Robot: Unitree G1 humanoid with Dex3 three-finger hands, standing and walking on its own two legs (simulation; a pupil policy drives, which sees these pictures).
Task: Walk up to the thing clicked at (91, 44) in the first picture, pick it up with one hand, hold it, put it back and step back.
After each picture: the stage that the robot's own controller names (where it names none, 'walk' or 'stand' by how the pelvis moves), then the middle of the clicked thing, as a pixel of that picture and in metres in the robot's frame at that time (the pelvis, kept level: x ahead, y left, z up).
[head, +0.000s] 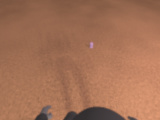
stand; (91, 45) +1.56 -0.06 -0.72
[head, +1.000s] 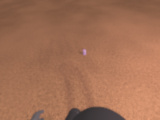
walk; (84, 52) +1.44 +0.20 -0.70
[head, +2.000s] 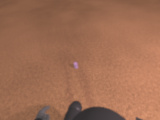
walk; (75, 65) +0.94 +0.31 -0.72
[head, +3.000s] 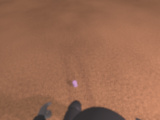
walk; (74, 83) +0.56 +0.24 -0.71
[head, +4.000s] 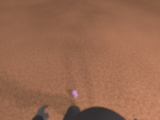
stand; (74, 93) +0.39 +0.19 -0.70
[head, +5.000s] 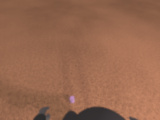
stand; (72, 99) +0.35 +0.18 -0.72
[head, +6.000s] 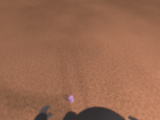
stand; (71, 99) +0.34 +0.20 -0.72
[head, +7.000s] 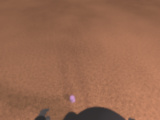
stand; (72, 98) +0.35 +0.19 -0.73
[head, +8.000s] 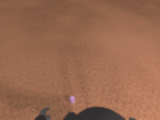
stand; (72, 99) +0.34 +0.19 -0.73
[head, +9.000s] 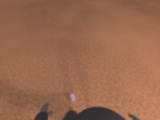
go down; (72, 97) +0.35 +0.19 -0.72
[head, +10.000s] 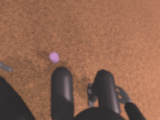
go down; (54, 58) +0.41 +0.25 -0.29
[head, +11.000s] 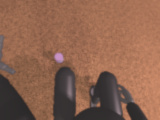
close in; (59, 58) +0.41 +0.25 -0.30
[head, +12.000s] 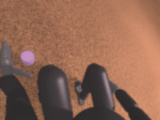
close in; (28, 58) +0.38 +0.29 -0.21
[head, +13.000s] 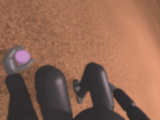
close; (23, 58) +0.38 +0.29 -0.21
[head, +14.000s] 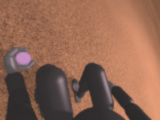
lift; (23, 59) +0.36 +0.29 -0.22
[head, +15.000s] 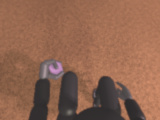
lift; (57, 70) +0.30 +0.23 -0.05
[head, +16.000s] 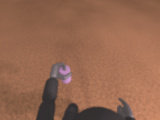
hold; (65, 74) +0.32 +0.17 +0.02
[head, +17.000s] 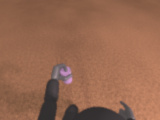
hold; (66, 75) +0.32 +0.17 +0.00
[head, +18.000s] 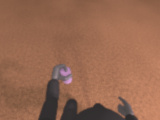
crouch; (66, 75) +0.32 +0.16 -0.04
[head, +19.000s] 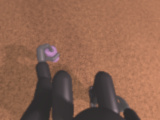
lower; (52, 54) +0.43 +0.23 -0.10
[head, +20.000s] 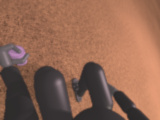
lower; (19, 56) +0.40 +0.30 -0.22
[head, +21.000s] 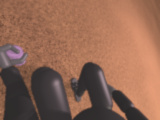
lower; (17, 56) +0.39 +0.30 -0.22
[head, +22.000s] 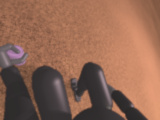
lower; (17, 56) +0.39 +0.30 -0.22
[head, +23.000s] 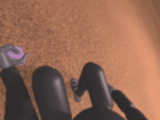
lower; (17, 56) +0.39 +0.31 -0.22
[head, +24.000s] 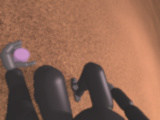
open; (20, 57) +0.38 +0.29 -0.22
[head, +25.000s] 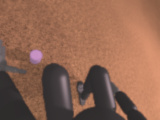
stand; (35, 57) +0.38 +0.28 -0.23
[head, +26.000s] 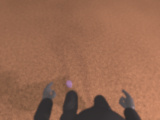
stand; (69, 84) +0.37 +0.19 -0.58
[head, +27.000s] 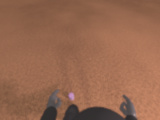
stand; (71, 96) +0.37 +0.19 -0.66
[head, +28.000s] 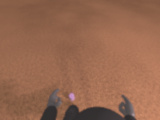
stand; (71, 96) +0.37 +0.18 -0.67
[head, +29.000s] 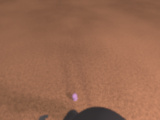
stand; (74, 97) +0.40 +0.17 -0.72
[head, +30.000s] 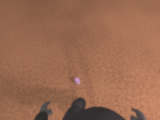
walk; (77, 80) +0.47 +0.20 -0.70
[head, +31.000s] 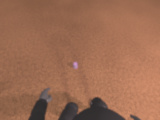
walk; (75, 65) +0.72 +0.15 -0.69
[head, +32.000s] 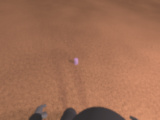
stand; (76, 61) +1.01 +0.19 -0.70
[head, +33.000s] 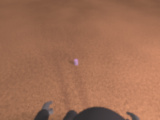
stand; (76, 62) +1.00 +0.22 -0.72
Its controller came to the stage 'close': yes
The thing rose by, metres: 0.70
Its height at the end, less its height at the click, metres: +0.00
